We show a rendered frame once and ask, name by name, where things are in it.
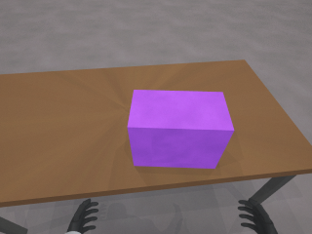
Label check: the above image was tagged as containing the table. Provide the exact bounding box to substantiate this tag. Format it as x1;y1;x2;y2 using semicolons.
0;59;312;234

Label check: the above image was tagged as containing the left robot hand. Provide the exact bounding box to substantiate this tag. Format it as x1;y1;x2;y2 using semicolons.
66;199;98;234

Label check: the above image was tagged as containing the carton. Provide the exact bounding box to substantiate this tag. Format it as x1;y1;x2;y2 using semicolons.
127;90;235;169

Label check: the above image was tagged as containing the right robot hand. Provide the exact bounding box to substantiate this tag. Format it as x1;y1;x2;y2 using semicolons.
238;198;278;234

